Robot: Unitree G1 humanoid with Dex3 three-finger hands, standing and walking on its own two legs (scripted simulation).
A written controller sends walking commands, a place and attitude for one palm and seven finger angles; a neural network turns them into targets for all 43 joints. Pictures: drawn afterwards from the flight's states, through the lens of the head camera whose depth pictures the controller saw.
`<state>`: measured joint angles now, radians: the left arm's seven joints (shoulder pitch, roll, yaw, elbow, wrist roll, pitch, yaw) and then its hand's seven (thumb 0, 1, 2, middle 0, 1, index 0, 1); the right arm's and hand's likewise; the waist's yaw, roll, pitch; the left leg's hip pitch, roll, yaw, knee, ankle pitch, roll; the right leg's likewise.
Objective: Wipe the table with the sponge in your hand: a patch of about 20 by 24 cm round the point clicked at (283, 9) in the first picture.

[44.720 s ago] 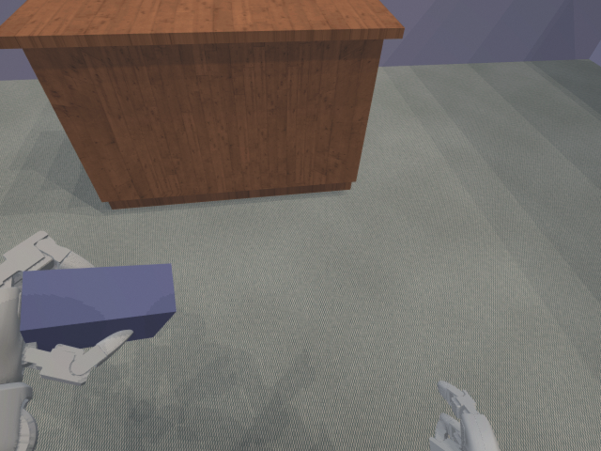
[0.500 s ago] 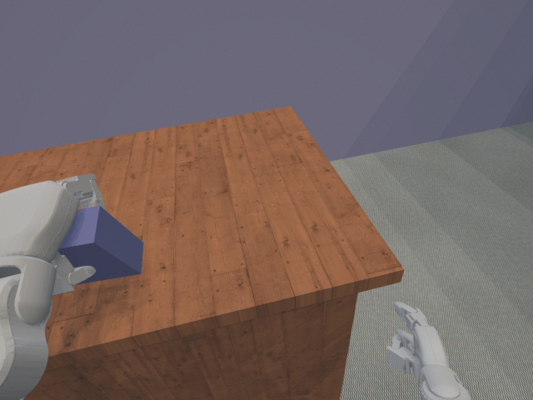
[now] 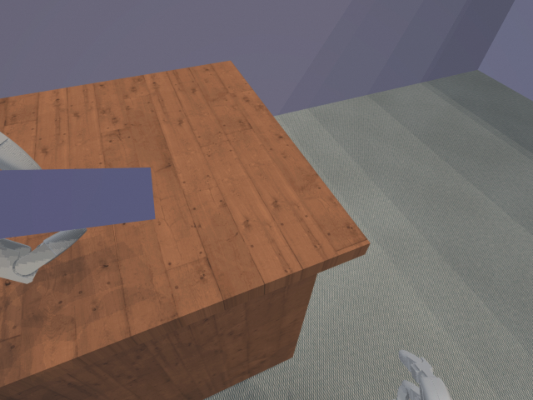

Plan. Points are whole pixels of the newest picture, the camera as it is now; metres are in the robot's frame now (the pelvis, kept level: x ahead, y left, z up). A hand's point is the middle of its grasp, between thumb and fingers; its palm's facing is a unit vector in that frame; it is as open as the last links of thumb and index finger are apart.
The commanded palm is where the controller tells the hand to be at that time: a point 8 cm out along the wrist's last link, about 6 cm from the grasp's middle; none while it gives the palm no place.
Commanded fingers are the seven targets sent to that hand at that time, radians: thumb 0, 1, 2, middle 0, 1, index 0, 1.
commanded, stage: step back with the hand held close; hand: left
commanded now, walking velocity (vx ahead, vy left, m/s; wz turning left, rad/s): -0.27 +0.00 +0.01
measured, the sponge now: (90, 198) +0.26 +0.20 +0.24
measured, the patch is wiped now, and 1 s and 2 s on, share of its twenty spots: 1.00 1.00 1.00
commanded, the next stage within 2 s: stop stepping back and stand still in 0.80 s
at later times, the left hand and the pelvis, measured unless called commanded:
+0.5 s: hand out of the picture +0.13 +0.26 +0.28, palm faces +0.57 -0.75 -0.34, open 9.1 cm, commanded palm +0.08 +0.29 +0.27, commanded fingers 0.00 0.10 1.30 -1.20 -1.60 -1.20 -1.60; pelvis -0.08 +0.01 +0.00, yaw -1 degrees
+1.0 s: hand out of the picture -0.04 +0.25 +0.28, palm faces +0.53 -0.81 -0.26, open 9.1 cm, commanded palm -0.10 +0.28 +0.27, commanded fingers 0.00 0.10 1.30 -1.20 -1.60 -1.20 -1.60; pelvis -0.26 +0.00 +0.00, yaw +0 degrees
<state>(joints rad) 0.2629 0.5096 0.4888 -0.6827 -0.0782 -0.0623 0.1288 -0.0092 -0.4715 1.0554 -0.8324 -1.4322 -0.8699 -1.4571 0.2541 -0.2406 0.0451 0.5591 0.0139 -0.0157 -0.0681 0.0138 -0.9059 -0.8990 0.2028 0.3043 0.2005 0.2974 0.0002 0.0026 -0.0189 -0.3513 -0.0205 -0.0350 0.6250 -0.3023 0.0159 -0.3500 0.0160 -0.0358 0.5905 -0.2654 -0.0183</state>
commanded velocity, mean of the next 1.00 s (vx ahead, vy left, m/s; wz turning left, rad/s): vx -0.24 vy -0.01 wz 0.00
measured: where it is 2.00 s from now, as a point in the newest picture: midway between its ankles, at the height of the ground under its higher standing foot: outside the picture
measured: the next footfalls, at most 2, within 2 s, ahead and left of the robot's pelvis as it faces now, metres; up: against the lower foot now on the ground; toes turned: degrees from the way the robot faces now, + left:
right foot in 0.52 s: -0.04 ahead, -0.13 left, +0.00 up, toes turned -2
left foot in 0.76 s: -0.14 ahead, +0.14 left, +0.00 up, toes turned +4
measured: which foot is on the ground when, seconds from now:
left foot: down 0.00-0.54, up 0.56-0.74, down 0.76-1.00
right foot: down 0.00-0.30, up 0.32-0.50, down 0.52-0.78, up 0.80-1.00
